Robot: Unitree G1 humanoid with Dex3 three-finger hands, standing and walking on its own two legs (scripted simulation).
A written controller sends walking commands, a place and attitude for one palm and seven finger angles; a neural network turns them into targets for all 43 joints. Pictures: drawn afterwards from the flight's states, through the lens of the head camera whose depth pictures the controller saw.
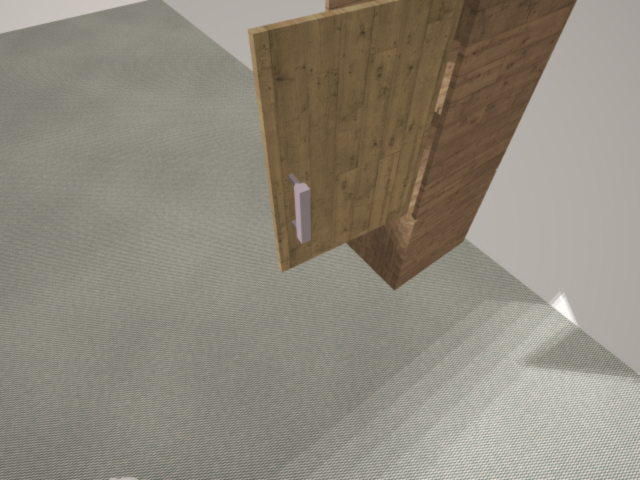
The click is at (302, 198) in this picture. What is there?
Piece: cupboard door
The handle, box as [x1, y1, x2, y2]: [288, 173, 310, 243]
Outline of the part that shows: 292,173 288,175 288,178 294,185 296,219 291,221 297,231 297,237 302,243 310,239 309,188 304,182 300,183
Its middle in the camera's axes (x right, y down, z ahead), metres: -0.05 -0.06 +0.81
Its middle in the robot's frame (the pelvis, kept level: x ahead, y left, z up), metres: +0.64 +0.08 -0.12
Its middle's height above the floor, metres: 0.67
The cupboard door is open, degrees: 83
